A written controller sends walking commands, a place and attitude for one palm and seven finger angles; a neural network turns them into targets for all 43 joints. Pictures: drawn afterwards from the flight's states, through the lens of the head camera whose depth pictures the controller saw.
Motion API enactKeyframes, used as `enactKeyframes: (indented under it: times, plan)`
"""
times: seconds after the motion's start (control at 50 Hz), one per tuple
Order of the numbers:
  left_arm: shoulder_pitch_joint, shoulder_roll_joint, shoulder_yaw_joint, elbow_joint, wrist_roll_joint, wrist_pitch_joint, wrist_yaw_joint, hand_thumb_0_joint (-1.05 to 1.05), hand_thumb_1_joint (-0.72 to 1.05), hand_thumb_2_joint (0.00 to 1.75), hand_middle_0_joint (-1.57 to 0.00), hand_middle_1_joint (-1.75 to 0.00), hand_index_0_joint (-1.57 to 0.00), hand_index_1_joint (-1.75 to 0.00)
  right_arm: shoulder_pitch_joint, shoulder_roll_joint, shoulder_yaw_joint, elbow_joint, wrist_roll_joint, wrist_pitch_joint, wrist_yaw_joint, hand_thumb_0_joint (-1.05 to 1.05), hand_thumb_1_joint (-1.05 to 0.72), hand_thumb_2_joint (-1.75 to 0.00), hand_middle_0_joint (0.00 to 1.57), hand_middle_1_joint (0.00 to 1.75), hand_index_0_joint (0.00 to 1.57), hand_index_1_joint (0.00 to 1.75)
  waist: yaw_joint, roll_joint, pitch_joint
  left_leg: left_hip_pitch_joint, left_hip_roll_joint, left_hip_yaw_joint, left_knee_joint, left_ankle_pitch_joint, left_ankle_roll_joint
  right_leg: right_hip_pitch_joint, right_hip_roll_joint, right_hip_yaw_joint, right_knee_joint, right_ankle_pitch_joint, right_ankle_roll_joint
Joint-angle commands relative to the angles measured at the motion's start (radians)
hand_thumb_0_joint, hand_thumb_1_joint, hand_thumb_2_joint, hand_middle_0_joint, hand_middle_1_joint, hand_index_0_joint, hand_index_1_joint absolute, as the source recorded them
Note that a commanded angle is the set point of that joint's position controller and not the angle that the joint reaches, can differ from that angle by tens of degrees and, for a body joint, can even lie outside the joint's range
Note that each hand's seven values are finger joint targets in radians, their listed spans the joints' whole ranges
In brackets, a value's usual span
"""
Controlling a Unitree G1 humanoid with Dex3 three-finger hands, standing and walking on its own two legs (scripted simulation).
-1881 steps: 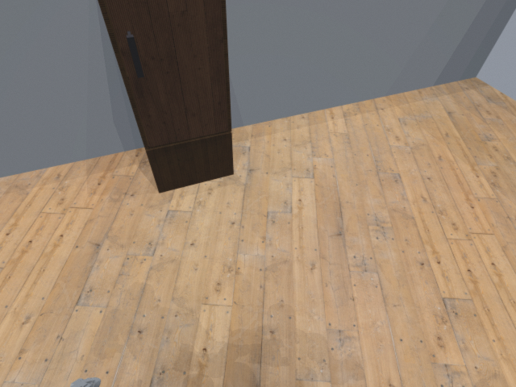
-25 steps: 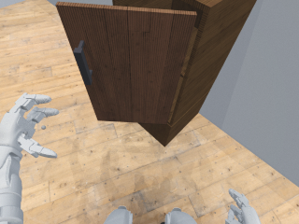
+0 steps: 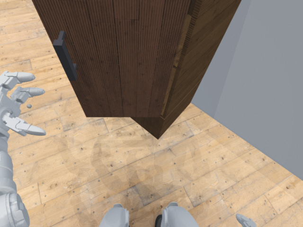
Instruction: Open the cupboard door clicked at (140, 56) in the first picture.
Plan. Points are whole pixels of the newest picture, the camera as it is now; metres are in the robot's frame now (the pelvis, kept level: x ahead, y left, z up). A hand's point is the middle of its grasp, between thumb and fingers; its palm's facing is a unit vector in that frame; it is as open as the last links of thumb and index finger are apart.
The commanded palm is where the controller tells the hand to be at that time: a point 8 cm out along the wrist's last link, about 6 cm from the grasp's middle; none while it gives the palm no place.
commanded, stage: move the hooked fingers beside the handle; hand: left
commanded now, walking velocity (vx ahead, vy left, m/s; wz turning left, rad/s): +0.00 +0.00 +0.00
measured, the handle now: (67, 57) +0.57 +0.26 +0.05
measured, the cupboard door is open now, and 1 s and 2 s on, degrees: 42 42 42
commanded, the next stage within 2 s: slide the fingers in behind the handle in 1.62 s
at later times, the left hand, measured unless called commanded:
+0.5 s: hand (40, 83) +0.46 +0.30 +0.06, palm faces +0.05 -1.00 +0.00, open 14.0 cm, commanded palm +0.45 +0.34 +0.05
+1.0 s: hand (42, 68) +0.52 +0.31 +0.05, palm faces +0.04 -1.00 -0.01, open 14.0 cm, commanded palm +0.50 +0.35 +0.05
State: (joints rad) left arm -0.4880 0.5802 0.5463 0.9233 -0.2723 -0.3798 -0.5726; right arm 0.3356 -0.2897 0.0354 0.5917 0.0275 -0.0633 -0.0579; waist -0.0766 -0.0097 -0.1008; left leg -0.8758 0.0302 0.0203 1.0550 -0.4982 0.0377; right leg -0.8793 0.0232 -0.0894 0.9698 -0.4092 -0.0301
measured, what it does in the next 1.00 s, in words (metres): stands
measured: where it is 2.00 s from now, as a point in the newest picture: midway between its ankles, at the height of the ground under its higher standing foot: outside the picture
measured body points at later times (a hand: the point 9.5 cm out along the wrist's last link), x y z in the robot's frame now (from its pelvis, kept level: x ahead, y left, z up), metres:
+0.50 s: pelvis -0.01 +0.01 -0.01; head +0.13 +0.05 +0.42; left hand +0.45 +0.35 +0.06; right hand +0.04 -0.27 -0.11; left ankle +0.00 +0.09 -0.67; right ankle +0.03 -0.11 -0.67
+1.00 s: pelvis +0.00 +0.01 -0.02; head +0.18 +0.05 +0.39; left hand +0.51 +0.37 +0.05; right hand -0.01 -0.27 -0.11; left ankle +0.00 +0.09 -0.67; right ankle +0.03 -0.11 -0.67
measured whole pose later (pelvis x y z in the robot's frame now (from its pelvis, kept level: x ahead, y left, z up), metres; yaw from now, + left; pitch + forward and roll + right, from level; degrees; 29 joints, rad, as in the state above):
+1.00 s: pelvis +0.00 +0.01 -0.02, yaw -2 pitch +27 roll -6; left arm -0.95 0.89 0.60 1.26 -0.09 -0.32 -0.54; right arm 0.40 -0.31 0.08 0.57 0.00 0.08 -0.04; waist -0.21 0.01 -0.08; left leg -1.12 0.06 0.00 1.17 -0.53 0.05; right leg -1.10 0.05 -0.10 1.03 -0.41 -0.02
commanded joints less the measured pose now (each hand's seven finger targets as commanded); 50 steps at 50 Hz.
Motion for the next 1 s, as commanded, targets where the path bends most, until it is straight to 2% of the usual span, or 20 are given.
enactKeyframes:
  times: [0.0,0.04,0.12,0.16,0.2,0.22,0.28,0.38,0.42,0.5,0.58,0.64,0.7,0.74,0.8,0.82,0.86,0.92,0.94,0.98]
  plan:
    - [-0.299,0.334,0.060,-0.166,-0.022,-0.063,-0.005,0.00,-0.50,0.30,-0.30,-1.20,-0.30,-1.20,0.087,-0.177,-0.069,-0.091,0.000,-0.013,-0.012,0.00,-0.90,-0.90,0.20,0.30,0.20,0.30,0.015,0.160,-0.411,0.243,-0.009,-0.060,-0.138,0.443,-0.015,0.232,0.012,0.066,-0.083,0.284,0.000]
    - [-0.336,0.338,0.054,-0.123,-0.012,-0.054,0.001,0.00,-0.50,0.30,-0.30,-1.20,-0.30,-1.20,0.090,-0.182,-0.068,-0.090,0.000,-0.004,-0.011,0.00,-0.90,-0.90,0.20,0.30,0.20,0.30,0.004,0.129,-0.371,0.203,-0.007,-0.060,-0.141,0.382,-0.011,0.210,0.012,0.062,-0.086,0.244,0.003]
    - [-0.420,0.353,0.045,-0.102,0.009,-0.073,0.014,0.00,-0.50,0.30,-0.30,-1.20,-0.30,-1.20,0.106,-0.187,-0.071,-0.081,-0.004,0.012,-0.011,0.00,-0.90,-0.90,0.20,0.30,0.20,0.30,-0.004,0.161,-0.387,0.255,-0.001,-0.078,-0.139,0.402,-0.020,0.154,0.015,0.052,-0.080,0.215,-0.002]
    - [-0.487,0.337,0.014,-0.112,0.015,-0.087,0.018,0.00,-0.50,0.30,-0.30,-1.20,-0.30,-1.20,0.113,-0.187,-0.068,-0.076,-0.005,0.019,-0.011,0.00,-0.90,-0.90,0.20,0.30,0.20,0.30,-0.022,0.176,-0.401,0.285,0.003,-0.087,-0.129,0.436,-0.023,0.120,0.018,0.049,-0.071,0.217,-0.004]
    - [-0.505,0.350,0.021,-0.093,0.029,-0.091,0.029,0.00,-0.50,0.30,-0.30,-1.20,-0.30,-1.20,0.123,-0.191,-0.068,-0.068,-0.008,0.030,-0.009,0.00,-0.90,-0.90,0.20,0.30,0.20,0.30,-0.015,0.206,-0.420,0.321,0.007,-0.103,-0.132,0.453,-0.037,0.091,0.018,0.041,-0.068,0.193,-0.004]
    - [-0.524,0.325,-0.004,-0.075,0.033,-0.088,0.033,0.00,-0.50,0.30,-0.30,-1.20,-0.30,-1.20,0.123,-0.189,-0.066,-0.062,-0.009,0.033,-0.007,0.00,-0.90,-0.90,0.20,0.30,0.20,0.30,-0.026,0.196,-0.412,0.320,0.007,-0.106,-0.130,0.442,-0.036,0.079,0.018,0.038,-0.070,0.184,-0.003]
    - [-0.567,0.332,-0.015,-0.010,0.054,-0.079,0.046,0.00,-0.50,0.30,-0.30,-1.20,-0.30,-1.20,0.138,-0.195,-0.062,-0.055,-0.010,0.048,-0.008,0.00,-0.90,-0.90,0.20,0.30,0.20,0.30,-0.037,0.178,-0.390,0.300,0.009,-0.112,-0.128,0.427,-0.035,0.053,0.019,0.036,-0.067,0.167,-0.002]
    - [-0.663,0.390,0.002,-0.003,0.085,-0.089,0.078,0.00,-0.50,0.30,-0.30,-1.20,-0.30,-1.20,0.156,-0.201,-0.058,-0.045,-0.019,0.066,-0.007,0.00,-0.90,-0.90,0.20,0.30,0.20,0.30,-0.051,0.206,-0.432,0.314,0.012,-0.124,-0.115,0.430,-0.040,0.032,0.019,0.034,-0.056,0.160,-0.002]
    - [-0.654,0.450,0.048,0.034,0.090,-0.085,0.086,0.00,-0.50,0.30,-0.30,-1.20,-0.30,-1.20,0.162,-0.207,-0.056,-0.047,-0.021,0.072,-0.008,0.00,-0.90,-0.90,0.20,0.30,0.20,0.30,-0.045,0.186,-0.444,0.263,0.007,-0.113,-0.103,0.418,-0.031,0.070,0.019,0.042,-0.053,0.180,0.000]
    - [-0.681,0.478,0.039,0.092,0.107,-0.065,0.075,0.00,-0.50,0.30,-0.30,-1.20,-0.30,-1.20,0.176,-0.208,-0.046,-0.049,-0.021,0.086,-0.007,0.00,-0.90,-0.90,0.20,0.30,0.20,0.30,-0.066,0.171,-0.427,0.200,0.006,-0.095,-0.086,0.398,-0.015,0.091,0.023,0.052,-0.052,0.206,0.006]
    - [-0.719,0.550,0.075,0.077,0.116,-0.067,0.065,0.00,-0.50,0.30,-0.30,-1.20,-0.30,-1.20,0.198,-0.216,-0.047,-0.048,-0.026,0.096,-0.007,0.00,-0.90,-0.90,0.20,0.30,0.20,0.30,-0.065,0.218,-0.488,0.219,0.010,-0.099,-0.066,0.460,-0.016,0.096,0.026,0.055,-0.035,0.249,0.004]
    - [-0.746,0.546,0.057,0.130,0.119,-0.048,0.055,0.00,-0.50,0.30,-0.30,-1.20,-0.30,-1.20,0.208,-0.217,-0.041,-0.042,-0.024,0.105,-0.006,0.00,-0.90,-0.90,0.20,0.30,0.20,0.30,-0.091,0.196,-0.442,0.172,0.011,-0.094,-0.054,0.422,-0.007,0.074,0.027,0.057,-0.043,0.235,0.011]
    - [-0.792,0.594,0.065,0.144,0.133,-0.038,0.048,0.00,-0.50,0.30,-0.30,-1.20,-0.30,-1.20,0.221,-0.224,-0.035,-0.041,-0.025,0.111,-0.010,0.00,-0.90,-0.90,0.20,0.30,0.20,0.30,-0.099,0.206,-0.465,0.160,0.011,-0.098,-0.041,0.421,-0.004,0.070,0.029,0.058,-0.035,0.235,0.010]
    - [-0.837,0.586,0.048,0.130,0.143,-0.033,0.050,0.00,-0.50,0.30,-0.30,-1.20,-0.30,-1.20,0.233,-0.222,-0.032,-0.037,-0.027,0.115,-0.008,0.00,-0.90,-0.90,0.20,0.30,0.20,0.30,-0.115,0.239,-0.487,0.180,0.013,-0.103,-0.031,0.444,-0.003,0.045,0.029,0.055,-0.030,0.241,0.013]
    - [-0.844,0.642,0.081,0.160,0.148,-0.024,0.048,0.00,-0.50,0.30,-0.30,-1.20,-0.30,-1.20,0.243,-0.228,-0.030,-0.039,-0.029,0.118,-0.008,0.00,-0.90,-0.90,0.20,0.30,0.20,0.30,-0.115,0.243,-0.509,0.172,0.016,-0.107,-0.014,0.464,-0.005,0.041,0.033,0.053,-0.021,0.251,0.012]
    - [-0.838,0.639,0.073,0.167,0.152,-0.017,0.046,0.00,-0.50,0.30,-0.30,-1.20,-0.30,-1.20,0.247,-0.228,-0.027,-0.038,-0.029,0.121,-0.007,0.00,-0.90,-0.90,0.20,0.30,0.20,0.30,-0.118,0.235,-0.503,0.158,0.016,-0.106,-0.012,0.459,-0.002,0.046,0.033,0.053,-0.020,0.254,0.013]
    - [-0.777,0.645,0.084,0.178,0.150,-0.006,0.037,0.00,-0.50,0.30,-0.30,-1.20,-0.30,-1.20,0.248,-0.227,-0.026,-0.055,-0.029,0.124,-0.003,0.00,-0.90,-0.90,0.20,0.30,0.20,0.30,-0.095,0.265,-0.521,0.160,0.012,-0.098,-0.011,0.490,-0.005,0.064,0.036,0.051,-0.011,0.283,0.006]
    - [-0.797,0.644,0.079,0.136,0.158,0.000,0.037,0.00,-0.50,0.30,-0.30,-1.20,-0.30,-1.20,0.258,-0.224,-0.027,-0.052,-0.031,0.138,0.004,0.00,-0.90,-0.90,0.20,0.30,0.20,0.30,-0.103,0.284,-0.531,0.202,0.022,-0.106,-0.008,0.536,-0.007,0.037,0.037,0.046,-0.013,0.293,0.013]
    - [-0.779,0.663,0.104,0.123,0.154,-0.001,0.040,0.00,-0.50,0.30,-0.30,-1.20,-0.30,-1.20,0.261,-0.227,-0.032,-0.056,-0.033,0.138,0.006,0.00,-0.90,-0.90,0.20,0.30,0.20,0.30,-0.095,0.265,-0.545,0.201,0.022,-0.108,-0.010,0.537,-0.007,0.051,0.039,0.044,-0.013,0.294,0.013]
    - [-0.781,0.677,0.128,0.069,0.142,-0.015,0.036,0.00,-0.50,0.30,-0.30,-1.20,-0.30,-1.20,0.265,-0.227,-0.039,-0.055,-0.034,0.135,0.010,0.00,-0.90,-0.90,0.20,0.30,0.20,0.30,-0.089,0.294,-0.596,0.253,0.028,-0.114,-0.006,0.609,-0.014,0.056,0.041,0.042,-0.007,0.329,0.010]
